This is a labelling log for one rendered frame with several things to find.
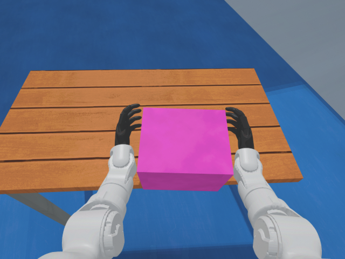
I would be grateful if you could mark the robot right forearm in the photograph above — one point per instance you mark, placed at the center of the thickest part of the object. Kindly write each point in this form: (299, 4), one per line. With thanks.
(256, 194)

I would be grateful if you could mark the robot right upper arm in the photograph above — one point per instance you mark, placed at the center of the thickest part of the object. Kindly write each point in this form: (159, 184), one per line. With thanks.
(285, 237)

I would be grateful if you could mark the right robot hand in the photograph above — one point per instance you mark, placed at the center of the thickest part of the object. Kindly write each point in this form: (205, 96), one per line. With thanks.
(242, 131)

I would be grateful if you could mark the carton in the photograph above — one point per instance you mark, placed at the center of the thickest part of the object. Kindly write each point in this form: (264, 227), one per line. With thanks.
(184, 149)

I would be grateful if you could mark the robot left upper arm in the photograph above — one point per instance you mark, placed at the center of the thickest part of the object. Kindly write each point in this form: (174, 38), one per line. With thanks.
(91, 234)

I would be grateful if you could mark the robot left forearm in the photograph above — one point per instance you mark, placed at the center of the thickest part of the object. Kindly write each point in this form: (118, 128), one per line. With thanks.
(116, 188)

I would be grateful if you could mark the left robot hand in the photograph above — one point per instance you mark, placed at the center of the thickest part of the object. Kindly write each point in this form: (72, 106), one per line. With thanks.
(123, 128)

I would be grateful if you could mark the table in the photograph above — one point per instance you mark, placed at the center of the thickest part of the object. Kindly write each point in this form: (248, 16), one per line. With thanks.
(59, 131)

